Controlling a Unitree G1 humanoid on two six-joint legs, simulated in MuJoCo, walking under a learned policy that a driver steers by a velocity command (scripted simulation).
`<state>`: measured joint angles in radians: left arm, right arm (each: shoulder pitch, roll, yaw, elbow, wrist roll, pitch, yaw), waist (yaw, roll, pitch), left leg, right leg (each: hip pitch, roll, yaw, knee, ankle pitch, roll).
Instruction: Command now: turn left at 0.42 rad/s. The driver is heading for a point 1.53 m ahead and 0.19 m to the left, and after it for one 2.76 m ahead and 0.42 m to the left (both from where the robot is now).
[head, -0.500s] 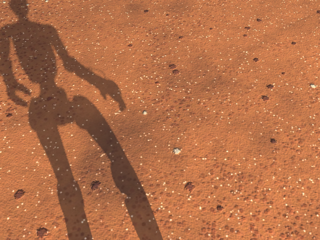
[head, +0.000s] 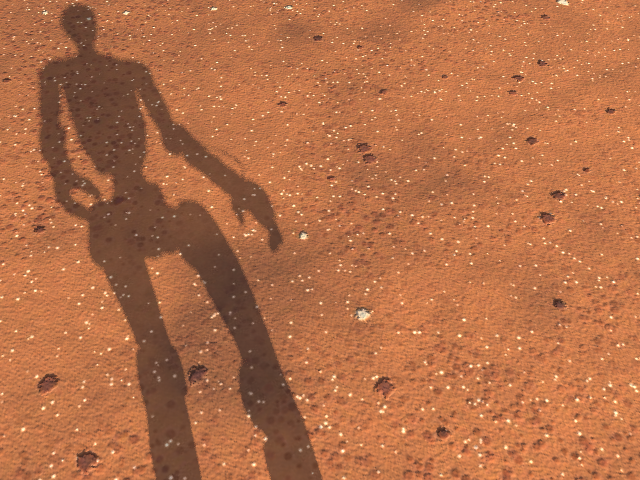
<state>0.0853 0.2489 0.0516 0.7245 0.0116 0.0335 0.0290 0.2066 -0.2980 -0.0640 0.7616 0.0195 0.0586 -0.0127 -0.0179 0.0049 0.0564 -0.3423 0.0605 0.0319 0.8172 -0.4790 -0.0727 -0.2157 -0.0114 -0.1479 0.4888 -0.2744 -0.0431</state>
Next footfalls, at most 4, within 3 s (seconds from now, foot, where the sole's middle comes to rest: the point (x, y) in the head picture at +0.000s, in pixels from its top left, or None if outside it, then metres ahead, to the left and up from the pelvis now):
0.08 left None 0.01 0.12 -0.77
0.60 right None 0.10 -0.09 -0.77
1.24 right None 0.39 -0.10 -0.77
1.80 left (277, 369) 0.71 0.10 -0.77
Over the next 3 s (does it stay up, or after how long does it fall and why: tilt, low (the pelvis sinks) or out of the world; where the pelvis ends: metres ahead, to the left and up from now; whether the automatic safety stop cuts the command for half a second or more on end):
stays up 0.85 -0.02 -0.02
